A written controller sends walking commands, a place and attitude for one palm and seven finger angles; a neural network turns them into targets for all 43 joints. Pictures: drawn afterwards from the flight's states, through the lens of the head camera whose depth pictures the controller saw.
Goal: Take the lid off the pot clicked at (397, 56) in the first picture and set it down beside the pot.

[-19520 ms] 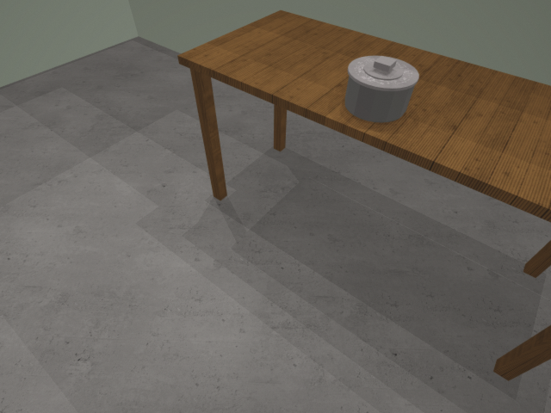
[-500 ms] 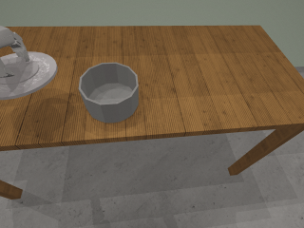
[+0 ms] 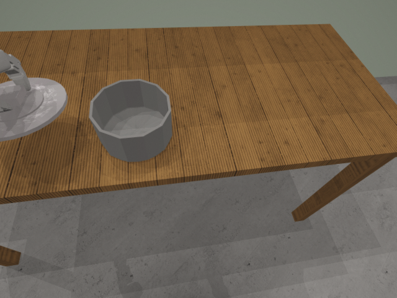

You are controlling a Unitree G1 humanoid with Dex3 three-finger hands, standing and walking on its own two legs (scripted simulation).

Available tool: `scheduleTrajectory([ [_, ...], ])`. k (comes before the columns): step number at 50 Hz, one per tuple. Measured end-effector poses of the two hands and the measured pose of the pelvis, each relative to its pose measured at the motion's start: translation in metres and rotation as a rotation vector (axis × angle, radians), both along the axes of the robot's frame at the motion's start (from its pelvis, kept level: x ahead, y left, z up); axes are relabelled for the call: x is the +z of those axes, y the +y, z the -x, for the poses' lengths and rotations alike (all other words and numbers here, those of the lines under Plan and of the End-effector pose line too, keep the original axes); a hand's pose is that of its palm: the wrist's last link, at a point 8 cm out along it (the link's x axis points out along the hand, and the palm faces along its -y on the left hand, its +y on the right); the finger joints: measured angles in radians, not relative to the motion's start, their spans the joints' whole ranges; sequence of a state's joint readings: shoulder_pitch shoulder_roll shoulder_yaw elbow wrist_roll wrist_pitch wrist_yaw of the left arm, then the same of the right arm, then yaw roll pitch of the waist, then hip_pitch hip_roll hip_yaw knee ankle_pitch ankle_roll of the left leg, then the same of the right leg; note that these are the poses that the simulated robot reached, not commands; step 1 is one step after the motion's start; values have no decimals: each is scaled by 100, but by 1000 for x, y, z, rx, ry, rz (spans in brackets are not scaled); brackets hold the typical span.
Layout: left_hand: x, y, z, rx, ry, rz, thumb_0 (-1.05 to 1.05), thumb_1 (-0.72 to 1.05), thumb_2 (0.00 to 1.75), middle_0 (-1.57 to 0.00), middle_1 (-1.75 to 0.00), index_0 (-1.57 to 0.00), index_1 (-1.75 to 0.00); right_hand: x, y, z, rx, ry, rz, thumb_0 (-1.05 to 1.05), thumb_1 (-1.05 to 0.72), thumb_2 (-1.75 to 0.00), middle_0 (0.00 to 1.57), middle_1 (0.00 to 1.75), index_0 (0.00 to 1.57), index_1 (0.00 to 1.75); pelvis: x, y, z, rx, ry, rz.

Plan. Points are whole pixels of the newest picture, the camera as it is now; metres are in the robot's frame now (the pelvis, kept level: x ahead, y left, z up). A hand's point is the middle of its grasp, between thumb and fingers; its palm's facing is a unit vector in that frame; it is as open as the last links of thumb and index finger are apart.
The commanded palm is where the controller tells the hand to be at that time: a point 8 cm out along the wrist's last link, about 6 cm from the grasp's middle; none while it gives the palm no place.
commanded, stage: lower the lid onto the table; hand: left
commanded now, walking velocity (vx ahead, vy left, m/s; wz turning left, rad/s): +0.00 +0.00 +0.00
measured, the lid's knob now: (9, 96) +0.48 +0.35 +0.11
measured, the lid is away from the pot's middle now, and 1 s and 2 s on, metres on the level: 0.22 0.23 0.25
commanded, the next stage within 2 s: open the fingers wide in 1.66 s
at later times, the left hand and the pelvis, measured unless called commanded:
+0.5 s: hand out of the picture +0.43 +0.35 +0.11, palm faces -0.45 -0.15 -0.88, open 8.2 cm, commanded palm +0.48 +0.36 +0.17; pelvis -0.01 +0.00 -0.01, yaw +0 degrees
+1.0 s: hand (6, 127) +0.44 +0.36 +0.07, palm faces -0.48 -0.16 -0.86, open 8.2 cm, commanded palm +0.49 +0.36 +0.14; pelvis -0.01 +0.00 -0.02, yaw -1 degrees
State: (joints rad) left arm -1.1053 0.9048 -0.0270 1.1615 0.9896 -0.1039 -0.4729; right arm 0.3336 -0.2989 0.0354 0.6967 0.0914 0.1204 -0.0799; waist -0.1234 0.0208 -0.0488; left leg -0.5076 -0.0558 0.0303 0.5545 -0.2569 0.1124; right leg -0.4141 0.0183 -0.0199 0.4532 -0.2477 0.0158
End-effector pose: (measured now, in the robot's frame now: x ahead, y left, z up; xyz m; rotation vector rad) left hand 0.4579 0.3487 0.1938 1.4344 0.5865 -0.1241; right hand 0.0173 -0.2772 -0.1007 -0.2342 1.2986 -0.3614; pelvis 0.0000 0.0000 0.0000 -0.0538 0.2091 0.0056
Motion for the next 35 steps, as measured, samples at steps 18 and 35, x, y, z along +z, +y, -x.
scheduleTrajectory([
  [18,-21,9,16,-1,23,1,1,28,87,-85,-110,-50,-89,-2,-3,-6,14,-2,16,1,-91,-90,20,29,20,30,-4,-1,4,5,9,7],
  [35,-43,6,20,-10,41,1,1,28,87,-85,-110,-50,-89,-4,-2,17,-12,10,38,1,-91,-90,20,30,20,30,-9,0,13,-5,16,13],
])
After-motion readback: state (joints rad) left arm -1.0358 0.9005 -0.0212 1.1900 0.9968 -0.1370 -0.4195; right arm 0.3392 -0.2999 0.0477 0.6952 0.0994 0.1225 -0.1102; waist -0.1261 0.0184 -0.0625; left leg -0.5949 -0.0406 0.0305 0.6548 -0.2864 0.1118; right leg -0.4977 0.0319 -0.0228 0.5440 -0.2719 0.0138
